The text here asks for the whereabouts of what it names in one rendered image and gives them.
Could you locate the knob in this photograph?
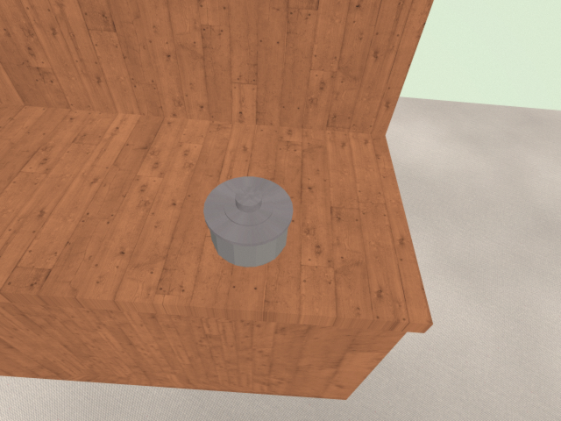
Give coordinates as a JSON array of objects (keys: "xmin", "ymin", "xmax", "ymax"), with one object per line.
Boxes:
[{"xmin": 235, "ymin": 187, "xmax": 262, "ymax": 213}]

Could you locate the pot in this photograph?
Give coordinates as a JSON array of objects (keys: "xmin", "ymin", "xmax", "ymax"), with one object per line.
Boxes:
[{"xmin": 210, "ymin": 229, "xmax": 288, "ymax": 267}]

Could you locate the lid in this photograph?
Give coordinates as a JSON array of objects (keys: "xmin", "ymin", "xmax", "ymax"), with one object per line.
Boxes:
[{"xmin": 203, "ymin": 176, "xmax": 293, "ymax": 246}]

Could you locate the table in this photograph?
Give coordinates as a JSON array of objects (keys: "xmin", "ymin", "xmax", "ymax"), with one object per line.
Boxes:
[{"xmin": 0, "ymin": 0, "xmax": 434, "ymax": 400}]

